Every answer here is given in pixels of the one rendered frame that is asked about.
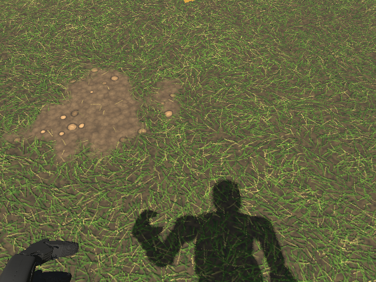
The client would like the left robot hand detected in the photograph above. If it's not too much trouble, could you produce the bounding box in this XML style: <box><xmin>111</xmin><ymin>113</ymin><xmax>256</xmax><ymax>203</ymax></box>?
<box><xmin>0</xmin><ymin>239</ymin><xmax>79</xmax><ymax>282</ymax></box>

